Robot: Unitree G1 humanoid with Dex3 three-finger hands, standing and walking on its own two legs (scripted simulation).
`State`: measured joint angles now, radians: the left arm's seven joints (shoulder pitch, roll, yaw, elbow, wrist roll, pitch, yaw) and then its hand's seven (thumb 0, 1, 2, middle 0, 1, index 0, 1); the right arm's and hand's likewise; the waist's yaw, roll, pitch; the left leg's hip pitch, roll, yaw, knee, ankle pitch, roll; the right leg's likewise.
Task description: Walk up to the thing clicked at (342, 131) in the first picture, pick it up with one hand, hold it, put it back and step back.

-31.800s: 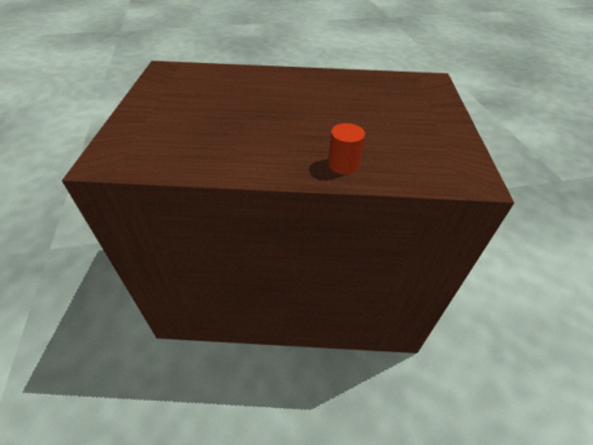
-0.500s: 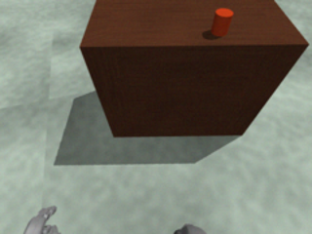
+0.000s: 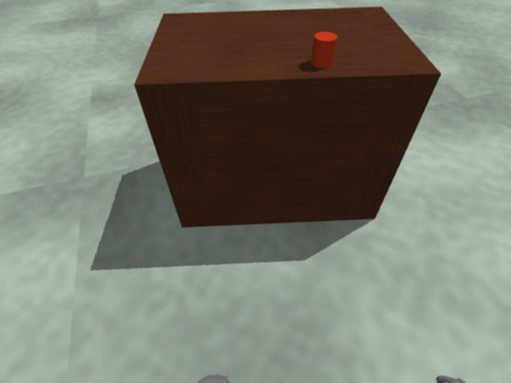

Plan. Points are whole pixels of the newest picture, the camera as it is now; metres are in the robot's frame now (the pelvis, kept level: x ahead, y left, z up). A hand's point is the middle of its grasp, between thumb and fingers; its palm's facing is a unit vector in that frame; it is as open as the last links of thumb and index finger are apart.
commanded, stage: step back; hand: right
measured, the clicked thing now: (323, 50) +1.08 -0.14 +0.03
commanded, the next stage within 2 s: stand in 1.04 s
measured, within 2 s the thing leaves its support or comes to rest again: neither
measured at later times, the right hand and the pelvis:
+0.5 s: hand out of the picture +0.06 -0.26 -0.15, palm faces -0.08 +0.93 -0.36, open 7.4 cm; pelvis -0.01 +0.00 +0.00, yaw +4 degrees
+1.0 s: hand out of the picture +0.16 -0.20 -0.14, palm faces -0.12 +0.92 -0.36, open 7.4 cm; pelvis +0.03 +0.03 +0.01, yaw +5 degrees
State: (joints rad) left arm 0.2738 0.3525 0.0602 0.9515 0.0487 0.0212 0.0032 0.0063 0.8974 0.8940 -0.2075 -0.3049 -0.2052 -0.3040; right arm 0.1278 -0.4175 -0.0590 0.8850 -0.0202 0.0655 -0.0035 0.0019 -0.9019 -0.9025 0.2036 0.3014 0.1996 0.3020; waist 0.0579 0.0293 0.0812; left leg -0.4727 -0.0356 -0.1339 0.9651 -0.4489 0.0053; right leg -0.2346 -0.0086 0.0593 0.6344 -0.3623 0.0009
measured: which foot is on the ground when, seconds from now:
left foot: up 0.00-0.12, down 0.14-0.44, up 0.46-0.68, down 0.70-1.00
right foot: down 0.00-1.00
